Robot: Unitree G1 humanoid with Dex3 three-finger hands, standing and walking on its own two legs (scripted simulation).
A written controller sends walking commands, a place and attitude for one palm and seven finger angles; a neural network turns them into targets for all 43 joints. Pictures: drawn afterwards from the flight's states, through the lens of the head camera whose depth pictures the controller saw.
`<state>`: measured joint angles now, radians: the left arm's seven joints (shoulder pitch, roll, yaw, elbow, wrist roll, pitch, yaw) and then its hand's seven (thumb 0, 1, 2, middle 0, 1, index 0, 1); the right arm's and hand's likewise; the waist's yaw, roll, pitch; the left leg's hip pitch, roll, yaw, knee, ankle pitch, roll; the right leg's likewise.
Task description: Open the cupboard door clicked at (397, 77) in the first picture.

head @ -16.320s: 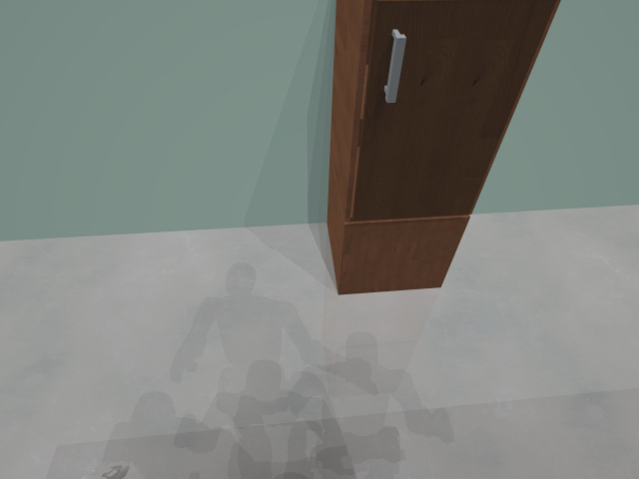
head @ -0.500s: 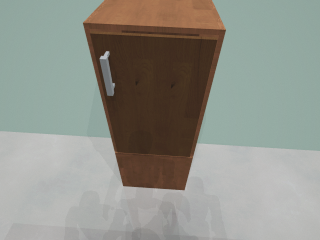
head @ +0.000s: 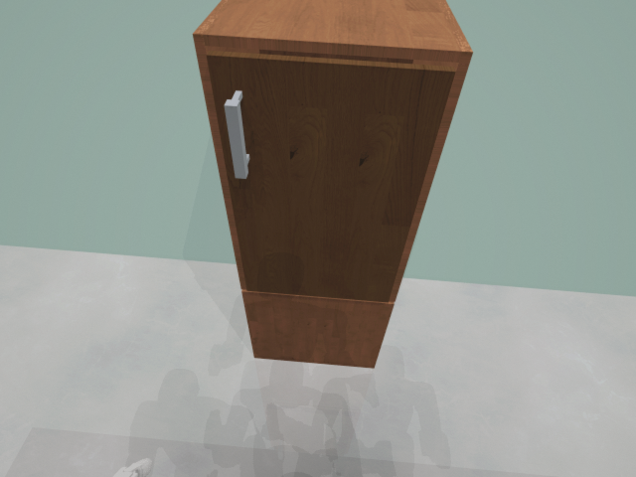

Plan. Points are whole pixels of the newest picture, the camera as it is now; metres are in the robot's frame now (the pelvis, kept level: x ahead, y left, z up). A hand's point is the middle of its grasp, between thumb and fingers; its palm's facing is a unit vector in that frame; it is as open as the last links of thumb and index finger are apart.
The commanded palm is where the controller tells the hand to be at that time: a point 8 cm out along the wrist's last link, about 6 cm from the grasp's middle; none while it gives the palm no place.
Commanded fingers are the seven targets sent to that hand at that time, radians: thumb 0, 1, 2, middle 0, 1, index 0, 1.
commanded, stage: raise the hand with hooked fingers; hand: left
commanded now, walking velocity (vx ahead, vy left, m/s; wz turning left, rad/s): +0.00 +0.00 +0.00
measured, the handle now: (239, 135) +0.59 +0.18 +0.13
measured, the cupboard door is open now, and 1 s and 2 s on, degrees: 0 0 0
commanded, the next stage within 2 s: none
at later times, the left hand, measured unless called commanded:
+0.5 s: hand (138, 428) +0.17 +0.22 +0.01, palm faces +0.17 -0.98 -0.09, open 9.6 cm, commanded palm +0.15 +0.27 +0.01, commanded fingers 0.00 0.20 0.60 -0.25 -0.75 -0.25 -0.75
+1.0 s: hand (130, 352) +0.23 +0.24 +0.05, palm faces +0.02 -1.00 -0.08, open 12.6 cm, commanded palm +0.21 +0.30 +0.08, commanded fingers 0.00 -0.38 0.35 -0.29 -1.12 -0.29 -1.12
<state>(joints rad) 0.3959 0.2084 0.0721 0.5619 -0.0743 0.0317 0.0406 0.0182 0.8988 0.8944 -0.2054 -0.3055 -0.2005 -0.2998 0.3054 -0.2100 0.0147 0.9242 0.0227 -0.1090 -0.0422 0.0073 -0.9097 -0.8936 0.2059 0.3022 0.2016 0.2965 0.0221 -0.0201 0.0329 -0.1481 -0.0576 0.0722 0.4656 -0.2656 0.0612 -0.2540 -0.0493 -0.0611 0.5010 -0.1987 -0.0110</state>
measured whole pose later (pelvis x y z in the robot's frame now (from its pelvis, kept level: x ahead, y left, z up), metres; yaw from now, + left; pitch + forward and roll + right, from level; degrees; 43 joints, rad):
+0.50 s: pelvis +0.01 -0.03 -0.06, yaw +5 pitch +8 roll -3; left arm 0.47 0.27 0.28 -0.07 -0.33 -0.46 -0.35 0.02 0.42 0.69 -0.24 -0.61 -0.23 -0.60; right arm 0.22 -0.27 -0.01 0.52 0.03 -0.29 -0.04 0.01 -0.91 -0.89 0.20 0.30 0.20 0.30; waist 0.06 0.00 -0.09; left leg -0.67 -0.02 -0.05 1.06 -0.54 0.03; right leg -0.70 0.01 -0.13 0.98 -0.43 -0.05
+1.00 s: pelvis +0.02 -0.01 -0.03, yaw +4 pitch +6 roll -2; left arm 0.25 0.38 0.34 0.06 -0.37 -0.18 -0.47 0.00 -0.16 0.44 -0.28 -0.98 -0.27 -0.98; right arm 0.28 -0.29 0.03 0.57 0.06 -0.28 -0.09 0.01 -0.91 -0.89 0.21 0.30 0.20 0.30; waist 0.02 0.04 -0.07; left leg -0.48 -0.02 -0.02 0.84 -0.46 0.05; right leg -0.51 0.01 -0.09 0.76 -0.35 -0.02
